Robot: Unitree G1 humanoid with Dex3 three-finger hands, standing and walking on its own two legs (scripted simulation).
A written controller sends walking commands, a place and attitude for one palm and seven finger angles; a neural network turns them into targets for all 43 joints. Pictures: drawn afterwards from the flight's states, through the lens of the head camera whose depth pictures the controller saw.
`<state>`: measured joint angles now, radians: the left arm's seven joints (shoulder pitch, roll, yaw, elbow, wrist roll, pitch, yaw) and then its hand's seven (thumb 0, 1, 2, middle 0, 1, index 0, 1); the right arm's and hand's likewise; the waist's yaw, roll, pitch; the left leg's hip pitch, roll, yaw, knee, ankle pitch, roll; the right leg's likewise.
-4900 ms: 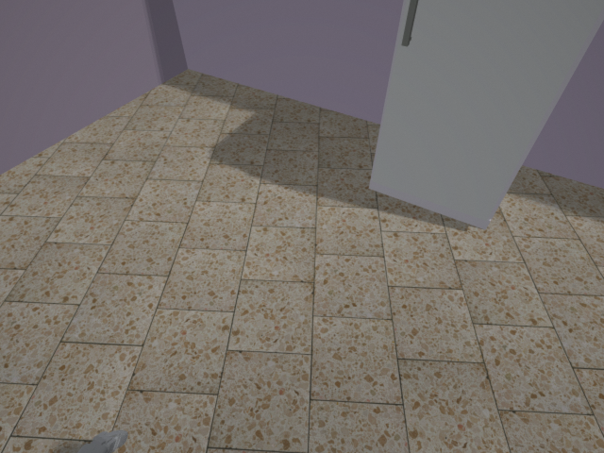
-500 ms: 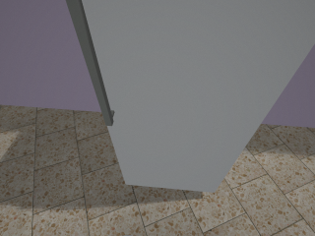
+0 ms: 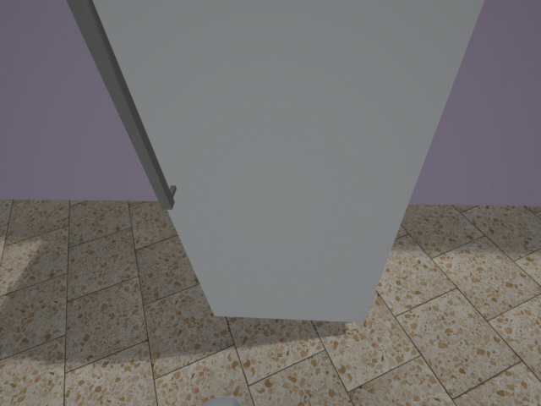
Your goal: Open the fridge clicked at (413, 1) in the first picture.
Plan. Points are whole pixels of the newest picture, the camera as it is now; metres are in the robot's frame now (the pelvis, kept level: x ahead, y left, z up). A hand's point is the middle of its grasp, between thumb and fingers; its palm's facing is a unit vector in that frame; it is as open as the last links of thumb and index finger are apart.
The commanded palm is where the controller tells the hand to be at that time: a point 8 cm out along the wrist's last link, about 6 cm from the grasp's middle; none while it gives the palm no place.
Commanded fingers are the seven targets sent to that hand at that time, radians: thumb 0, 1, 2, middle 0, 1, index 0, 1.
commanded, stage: come to a stop and stand still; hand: left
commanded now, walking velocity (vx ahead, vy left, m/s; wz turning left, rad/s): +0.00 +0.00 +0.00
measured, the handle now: (136, 115) +0.51 +0.25 +0.19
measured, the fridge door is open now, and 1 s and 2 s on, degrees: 0 0 0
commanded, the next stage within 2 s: look again from close up in 0.86 s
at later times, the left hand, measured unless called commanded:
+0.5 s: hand out of the picture -0.06 +0.17 -0.17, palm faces +0.08 -0.98 -0.19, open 7.3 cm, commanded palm none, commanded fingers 0.00 0.90 0.90 -0.20 -0.30 -0.20 -0.30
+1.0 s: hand out of the picture -0.06 +0.18 -0.17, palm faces +0.03 -0.98 -0.21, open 7.3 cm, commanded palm none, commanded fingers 0.00 0.90 0.90 -0.20 -0.30 -0.20 -0.30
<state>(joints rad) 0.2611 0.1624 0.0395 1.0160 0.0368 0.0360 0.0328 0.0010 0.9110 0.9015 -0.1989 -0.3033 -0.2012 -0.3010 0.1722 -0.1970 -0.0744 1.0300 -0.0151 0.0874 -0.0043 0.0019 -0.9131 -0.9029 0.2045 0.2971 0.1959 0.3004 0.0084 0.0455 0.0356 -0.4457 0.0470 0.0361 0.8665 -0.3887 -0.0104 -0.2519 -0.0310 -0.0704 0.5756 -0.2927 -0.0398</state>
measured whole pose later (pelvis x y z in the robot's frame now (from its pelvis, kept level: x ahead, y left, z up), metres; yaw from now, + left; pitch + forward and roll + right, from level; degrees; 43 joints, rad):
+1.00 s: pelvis -0.04 +0.01 +0.00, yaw +1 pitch -1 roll +1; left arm 0.32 0.11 -0.01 1.14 0.02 -0.02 0.03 0.00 0.91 0.90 -0.20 -0.30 -0.20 -0.30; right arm 0.40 -0.15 0.00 1.07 -0.02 -0.01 -0.02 0.00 -0.91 -0.90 0.20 0.30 0.19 0.30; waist -0.02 0.05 -0.02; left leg -0.17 0.00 0.07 0.50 -0.32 0.01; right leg -0.32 -0.03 -0.08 0.51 -0.18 -0.02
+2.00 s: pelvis -0.03 -0.02 +0.01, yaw +1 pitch -2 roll +1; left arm 0.24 0.16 0.01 1.11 0.02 -0.03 0.02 0.00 0.91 0.90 -0.20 -0.30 -0.20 -0.30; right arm 0.30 -0.16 0.02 1.11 -0.02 -0.02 -0.02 0.00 -0.91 -0.90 0.20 0.30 0.19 0.30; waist 0.00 0.03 0.05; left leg -0.09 0.04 0.04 0.40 -0.28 -0.04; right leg -0.24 0.01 -0.11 0.43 -0.17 -0.07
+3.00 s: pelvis +0.04 +0.09 -0.01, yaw +2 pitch -1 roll +2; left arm 0.31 0.16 0.06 1.08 0.03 0.03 0.03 0.00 0.91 0.90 -0.20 -0.30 -0.20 -0.30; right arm 0.28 -0.16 -0.02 1.01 -0.03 -0.03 -0.02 0.02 -0.93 -0.90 0.20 0.30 0.19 0.30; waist 0.02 -0.05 0.06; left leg -0.29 0.02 0.11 0.61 -0.30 0.01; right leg -0.35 -0.08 -0.02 0.88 -0.52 -0.02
